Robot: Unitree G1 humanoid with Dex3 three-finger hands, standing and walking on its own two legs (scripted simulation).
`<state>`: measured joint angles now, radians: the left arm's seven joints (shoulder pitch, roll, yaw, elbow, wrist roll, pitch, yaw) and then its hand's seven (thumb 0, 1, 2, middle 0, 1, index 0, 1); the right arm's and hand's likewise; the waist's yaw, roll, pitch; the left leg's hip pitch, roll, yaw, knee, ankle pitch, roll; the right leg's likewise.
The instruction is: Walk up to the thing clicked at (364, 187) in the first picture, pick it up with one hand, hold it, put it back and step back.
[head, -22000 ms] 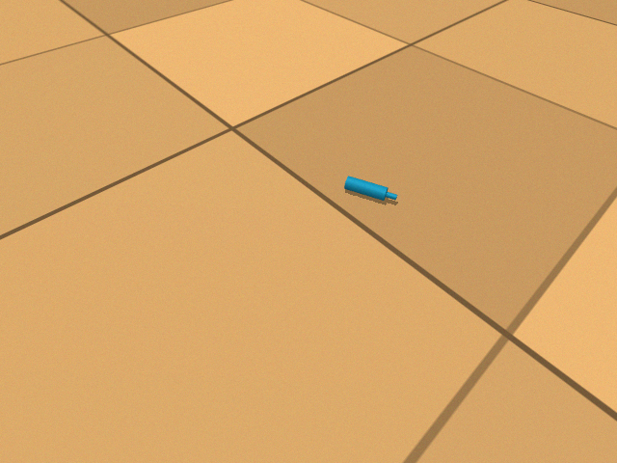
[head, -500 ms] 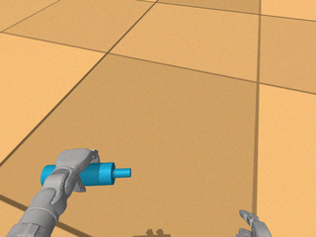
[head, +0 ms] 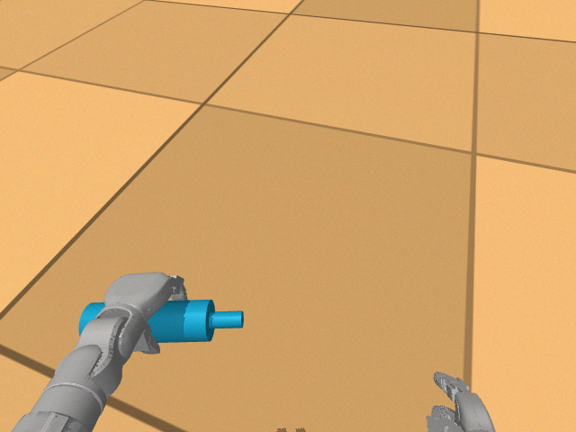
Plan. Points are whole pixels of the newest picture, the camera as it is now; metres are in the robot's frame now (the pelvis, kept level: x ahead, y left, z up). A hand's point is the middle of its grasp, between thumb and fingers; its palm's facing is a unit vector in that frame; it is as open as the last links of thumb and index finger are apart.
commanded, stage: hold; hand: left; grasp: from above
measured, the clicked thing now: (166, 321) +0.30 +0.20 -0.06
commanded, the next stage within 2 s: crouch in 0.78 s
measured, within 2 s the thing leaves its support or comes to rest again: neither
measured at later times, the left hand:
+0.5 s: hand (145, 325) +0.28 +0.23 -0.03, palm faces -0.46 -0.05 -0.89, open 9.4 cm
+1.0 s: hand (149, 317) +0.29 +0.22 -0.03, palm faces -0.46 -0.05 -0.89, open 9.3 cm
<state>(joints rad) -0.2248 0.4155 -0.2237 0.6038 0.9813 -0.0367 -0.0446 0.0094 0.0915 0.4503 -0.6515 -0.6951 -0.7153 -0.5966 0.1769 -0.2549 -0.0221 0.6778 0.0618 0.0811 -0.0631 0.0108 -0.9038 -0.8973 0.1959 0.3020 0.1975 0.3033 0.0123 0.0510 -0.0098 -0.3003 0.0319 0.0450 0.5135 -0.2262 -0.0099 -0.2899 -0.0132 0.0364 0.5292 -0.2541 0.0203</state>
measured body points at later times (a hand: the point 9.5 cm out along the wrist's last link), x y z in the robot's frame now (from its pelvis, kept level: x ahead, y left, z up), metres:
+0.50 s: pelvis +0.00 +0.00 +0.00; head +0.01 -0.02 +0.45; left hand +0.30 +0.23 +0.02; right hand +0.16 -0.24 -0.11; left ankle +0.03 +0.13 -0.73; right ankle +0.02 -0.13 -0.73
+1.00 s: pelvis +0.01 +0.00 +0.00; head +0.02 -0.02 +0.45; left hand +0.31 +0.22 +0.02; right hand +0.16 -0.25 -0.11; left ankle +0.03 +0.13 -0.73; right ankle +0.02 -0.13 -0.73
